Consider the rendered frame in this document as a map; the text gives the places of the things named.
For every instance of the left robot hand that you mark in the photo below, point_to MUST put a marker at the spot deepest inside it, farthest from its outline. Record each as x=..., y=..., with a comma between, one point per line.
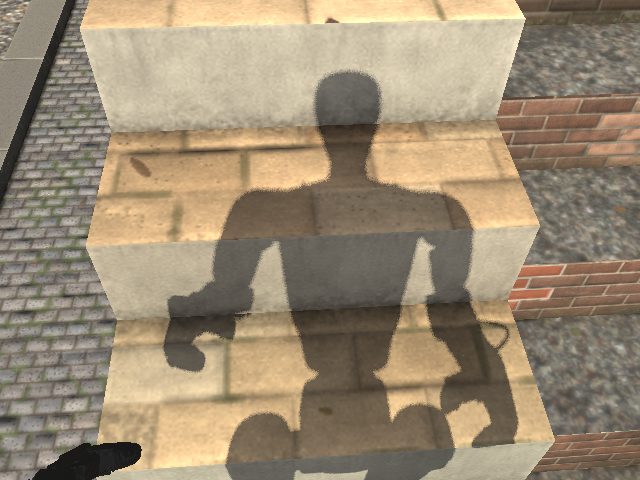
x=87, y=462

